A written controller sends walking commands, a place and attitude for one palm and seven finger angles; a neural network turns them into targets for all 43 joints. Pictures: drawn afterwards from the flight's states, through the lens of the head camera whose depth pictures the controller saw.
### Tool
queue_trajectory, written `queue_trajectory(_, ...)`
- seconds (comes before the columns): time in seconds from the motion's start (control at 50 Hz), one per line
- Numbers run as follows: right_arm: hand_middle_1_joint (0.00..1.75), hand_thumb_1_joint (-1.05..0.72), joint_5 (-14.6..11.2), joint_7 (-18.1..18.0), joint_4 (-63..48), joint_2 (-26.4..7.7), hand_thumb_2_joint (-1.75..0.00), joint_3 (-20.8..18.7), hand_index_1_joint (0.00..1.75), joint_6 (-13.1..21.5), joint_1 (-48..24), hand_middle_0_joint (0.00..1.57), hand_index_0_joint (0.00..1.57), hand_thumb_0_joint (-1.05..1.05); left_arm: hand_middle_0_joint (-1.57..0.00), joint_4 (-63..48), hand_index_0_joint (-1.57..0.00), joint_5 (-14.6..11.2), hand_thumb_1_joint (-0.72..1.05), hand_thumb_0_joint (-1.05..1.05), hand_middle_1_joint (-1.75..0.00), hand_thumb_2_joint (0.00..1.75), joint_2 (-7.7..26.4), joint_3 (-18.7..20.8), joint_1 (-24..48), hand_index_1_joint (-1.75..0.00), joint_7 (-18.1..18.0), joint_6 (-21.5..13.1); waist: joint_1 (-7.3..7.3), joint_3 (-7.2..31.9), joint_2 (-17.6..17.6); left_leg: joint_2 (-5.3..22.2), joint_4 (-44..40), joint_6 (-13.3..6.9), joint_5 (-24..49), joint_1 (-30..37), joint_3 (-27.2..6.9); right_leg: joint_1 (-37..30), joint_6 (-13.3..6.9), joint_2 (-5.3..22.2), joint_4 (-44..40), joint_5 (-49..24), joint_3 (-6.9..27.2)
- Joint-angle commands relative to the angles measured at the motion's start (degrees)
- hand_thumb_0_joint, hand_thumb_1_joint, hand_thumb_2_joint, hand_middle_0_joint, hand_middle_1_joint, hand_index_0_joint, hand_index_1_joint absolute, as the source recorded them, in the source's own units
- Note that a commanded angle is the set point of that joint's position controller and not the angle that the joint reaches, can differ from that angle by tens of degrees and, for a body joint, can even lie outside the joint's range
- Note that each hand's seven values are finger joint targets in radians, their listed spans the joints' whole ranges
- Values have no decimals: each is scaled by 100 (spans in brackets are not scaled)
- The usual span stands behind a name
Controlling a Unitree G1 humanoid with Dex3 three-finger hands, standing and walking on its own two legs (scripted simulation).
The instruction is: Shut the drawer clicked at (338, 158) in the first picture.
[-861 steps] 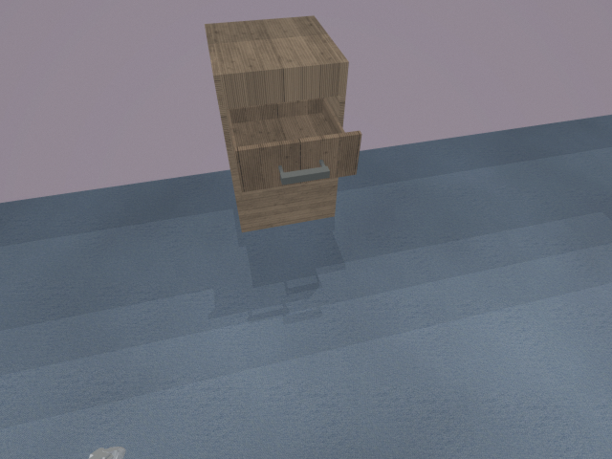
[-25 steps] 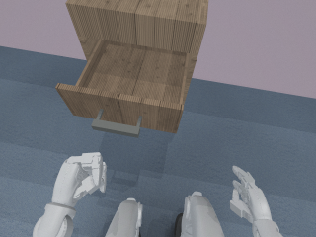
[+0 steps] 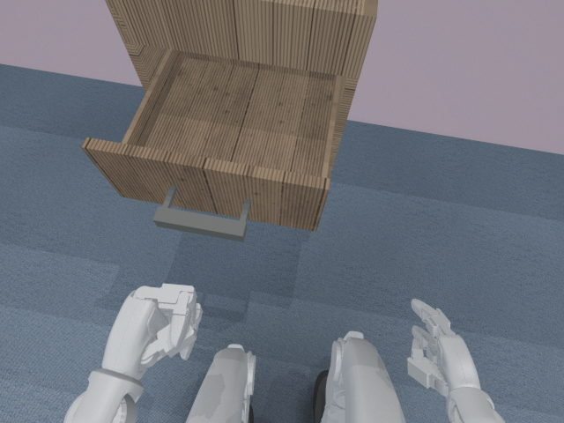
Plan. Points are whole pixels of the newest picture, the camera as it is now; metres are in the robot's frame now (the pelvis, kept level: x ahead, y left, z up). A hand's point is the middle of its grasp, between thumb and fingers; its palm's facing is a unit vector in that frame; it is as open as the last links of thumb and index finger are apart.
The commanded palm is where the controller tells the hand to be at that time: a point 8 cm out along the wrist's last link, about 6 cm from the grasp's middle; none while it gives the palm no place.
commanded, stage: raise the hand and make a fist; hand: left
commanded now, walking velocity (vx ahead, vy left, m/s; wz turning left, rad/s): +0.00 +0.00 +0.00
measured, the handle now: (205, 211) +0.44 +0.16 -0.08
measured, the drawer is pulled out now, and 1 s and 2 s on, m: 0.24 0.24 0.24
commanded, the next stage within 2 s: bring the fist close to the handle in 0.12 s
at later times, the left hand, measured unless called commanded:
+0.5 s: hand (188, 324) +0.24 +0.14 -0.01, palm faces -0.16 -0.99 -0.01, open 3.2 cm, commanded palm +0.24 +0.18 +0.00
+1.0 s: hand (212, 290) +0.30 +0.12 -0.06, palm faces -0.20 -0.98 -0.02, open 3.2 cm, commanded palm +0.29 +0.17 -0.05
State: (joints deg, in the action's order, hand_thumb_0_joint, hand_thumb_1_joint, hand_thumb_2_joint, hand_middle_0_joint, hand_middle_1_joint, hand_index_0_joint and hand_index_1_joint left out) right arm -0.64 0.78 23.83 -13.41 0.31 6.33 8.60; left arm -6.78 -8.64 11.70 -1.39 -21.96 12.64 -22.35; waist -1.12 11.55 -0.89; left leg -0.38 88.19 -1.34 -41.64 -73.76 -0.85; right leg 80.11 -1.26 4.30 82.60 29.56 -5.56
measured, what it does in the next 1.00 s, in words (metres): stands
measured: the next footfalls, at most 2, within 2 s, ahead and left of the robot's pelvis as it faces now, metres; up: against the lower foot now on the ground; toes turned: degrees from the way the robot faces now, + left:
none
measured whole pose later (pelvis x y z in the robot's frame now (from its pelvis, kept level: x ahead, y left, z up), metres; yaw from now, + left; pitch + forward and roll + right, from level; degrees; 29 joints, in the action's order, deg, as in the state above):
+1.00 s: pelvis -0.02 +0.00 -0.05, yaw +0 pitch +32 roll -2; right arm 0.2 2.0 28.4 -15.0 1.3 4.9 7.0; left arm 12.9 -8.1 12.0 0.8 1.0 10.3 -25.9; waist -3.4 12.6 -1.0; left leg -0.9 98.3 -1.8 -43.1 -87.2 -0.6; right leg 93.6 -1.3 5.1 91.7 29.9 -5.0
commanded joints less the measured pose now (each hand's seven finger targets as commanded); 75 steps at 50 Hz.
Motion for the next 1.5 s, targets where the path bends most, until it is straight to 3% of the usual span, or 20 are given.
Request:
queue_trajectory(0.0,30,-90,-56,-103,-921,-702,-90,-364,30,327,-75,20,20,0,-140,-1255,-140,-196,90,0,-160,90,428,520,-213,-160,-135,-456,0,2184,66,-133,-1299,37,2166,555,-189,-2594,-93,-256,-936,-940,409)
queue_trajectory(0.04,30,-90,-45,-99,-904,-671,-90,-367,30,351,-40,20,20,0,-140,-1261,-140,-223,90,0,-160,90,348,490,-338,-160,-167,-578,2,2153,63,-120,-1294,42,2197,583,-178,-2599,-93,-270,-957,-967,403)
queue_trajectory(0.12,30,-90,-36,-105,-804,-719,-90,-355,30,382,-10,20,20,0,-140,-1133,-140,-163,90,0,-160,90,417,394,-76,-160,-73,-725,-153,1972,-1,-100,-1171,24,1963,414,-164,-2456,-78,-260,-1041,-667,502)
queue_trajectory(0.22,30,-90,-67,-115,-803,-764,-90,-360,30,382,-46,20,20,0,-140,-796,-140,-187,90,0,-160,90,457,430,-222,-160,155,-615,-166,1847,69,-102,-1161,9,1836,315,-147,-2440,-81,-261,-1101,-507,540)
queue_trajectory(0.32,30,-90,-44,-129,-699,-784,-90,-341,30,444,-73,20,20,0,-140,-497,-140,-245,90,0,-160,90,484,599,387,-160,81,-696,-205,1756,118,-114,-984,10,1613,32,-166,-2108,-80,-260,-975,-179,553)
queue_trajectory(0.48,30,-90,21,-57,-575,-865,-90,-317,30,497,-59,20,20,0,-140,-426,-140,-180,90,0,-160,90,508,480,964,-160,40,-939,-161,2270,-415,-103,-889,26,1893,235,-210,-1752,-140,-272,-559,-454,412)
queue_trajectory(0.6,30,-90,-8,-20,-532,-971,-90,-299,30,362,-112,20,20,0,-140,23,-140,-133,90,0,-160,90,428,367,1606,-160,-16,-640,-321,2255,-23,-123,-787,-15,1577,-128,-275,-1556,-104,-257,-428,-271,374)
queue_trajectory(0.62,30,-90,-11,-23,-528,-975,-90,-302,30,339,-88,20,20,0,-140,136,-140,-126,90,0,-160,90,525,521,1605,-160,-60,-612,-251,2224,-32,-136,-814,2,1492,-204,-269,-1582,-111,-251,-427,-184,383)
queue_trajectory(0.66,30,-90,-3,-33,-485,-972,-90,-290,30,313,-117,20,20,0,-140,228,-140,-122,90,0,-160,90,590,616,1887,-160,-146,-605,-259,2300,18,-137,-738,-13,1441,-326,-260,-1528,-108,-260,-362,-158,394)
queue_trajectory(0.72,30,-90,17,-16,-455,-948,-90,-281,30,284,-109,20,20,0,-140,177,-140,-138,90,0,-160,90,508,598,2086,-160,-232,-716,-197,2538,-174,-143,-743,22,1589,-185,-263,-1507,-126,-246,-269,-291,384)
queue_trajectory(0.84,30,-90,42,43,-328,-1003,-90,-279,30,201,-85,20,20,0,-140,488,-140,-26,90,0,-160,90,377,351,2499,-160,-237,-800,-295,2642,-268,-127,-633,44,1659,-201,-319,-1233,-139,-226,-72,-376,333)
queue_trajectory(0.92,30,-90,24,46,-267,-1047,-90,-284,30,108,-60,20,20,0,-140,1028,-140,14,90,0,-160,90,391,385,2865,-160,-215,-695,-427,2489,103,-144,-473,-3,1470,-595,-286,-1214,-106,-222,-48,-327,368)
queue_trajectory(0.94,30,-90,30,36,-269,-1054,-90,-288,30,96,-55,20,20,0,-140,1033,-140,2,90,0,-160,90,493,535,2950,-160,-238,-712,-362,2598,107,-157,-447,-3,1482,-669,-273,-1303,-110,-215,-10,-335,398)
queue_trajectory(1.06,30,-90,64,51,-233,-1010,-90,-279,30,14,-81,20,20,0,-140,1026,-140,1,90,0,-160,90,610,713,3393,-160,-344,-872,-303,2935,-251,-164,-295,25,1906,-576,-231,-1243,-138,-218,180,-691,421)
queue_trajectory(1.1,30,-90,85,83,-199,-1011,-90,-287,30,-3,-78,20,20,0,-140,1002,-140,21,90,0,-160,90,497,584,3443,-160,-342,-945,-305,3086,-423,-161,-244,52,2152,-439,-246,-1159,-143,-199,272,-836,410)
queue_trajectory(1.2,30,-90,97,113,-98,-1079,-90,-289,30,-76,-54,20,20,0,-140,1497,-140,82,90,0,-160,90,452,491,3835,-160,-272,-942,-493,2949,-134,-159,-24,12,1985,-850,-240,-1021,-119,-189,378,-742,414)
queue_trajectory(1.3,30,-90,54,117,-264,-1091,-90,-309,30,-212,-68,20,20,0,-140,1164,-140,16,90,0,-160,90,678,749,3782,-160,-229,-796,-281,3389,-224,-184,-77,3,2034,-787,-163,-1432,-113,-177,315,-797,524)
queue_trajectory(1.36,30,-90,38,121,-303,-1066,-90,-305,30,-265,-91,20,20,0,-140,940,-140,-8,90,0,-160,90,661,741,3705,-160,-278,-733,-282,3470,-254,-168,-102,1,2153,-636,-206,-1377,-111,-198,334,-854,477)
queue_trajectory(1.42,30,-90,34,117,-261,-1035,-90,-282,30,-284,-93,20,20,0,-140,956,-140,0,90,0,-160,90,523,577,3808,-160,-337,-702,-414,3214,-83,-171,-75,-28,1928,-848,-210,-1364,-81,-193,250,-681,494)
queue_trajectory(1.48,30,-90,36,106,-228,-1052,-90,-277,30,-279,-65,20,20,0,-140,1128,-140,62,90,0,-160,90,475,507,3724,-160,-371,-694,-419,3071,-16,-176,-110,-27,1620,-914,-229,-1228,-81,-193,238,-473,460)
